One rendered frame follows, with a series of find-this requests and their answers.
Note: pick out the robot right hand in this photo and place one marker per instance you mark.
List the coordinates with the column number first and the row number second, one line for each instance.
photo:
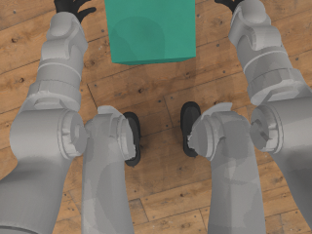
column 229, row 3

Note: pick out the carton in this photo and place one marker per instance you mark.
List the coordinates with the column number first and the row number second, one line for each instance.
column 151, row 31

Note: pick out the left robot shin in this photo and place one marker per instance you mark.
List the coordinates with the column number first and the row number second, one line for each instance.
column 108, row 109

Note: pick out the robot left forearm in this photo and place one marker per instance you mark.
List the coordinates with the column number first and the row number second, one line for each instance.
column 60, row 67

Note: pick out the robot right forearm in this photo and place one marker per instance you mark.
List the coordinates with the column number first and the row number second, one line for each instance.
column 263, row 57

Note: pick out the robot left hand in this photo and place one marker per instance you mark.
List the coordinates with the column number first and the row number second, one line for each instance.
column 71, row 6

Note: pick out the left robot thigh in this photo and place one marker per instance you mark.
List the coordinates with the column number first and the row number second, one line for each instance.
column 104, row 201

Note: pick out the right robot upper arm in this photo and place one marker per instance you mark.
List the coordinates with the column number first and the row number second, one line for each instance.
column 283, row 128

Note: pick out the left robot upper arm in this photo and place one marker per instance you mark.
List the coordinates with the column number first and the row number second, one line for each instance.
column 45, row 142

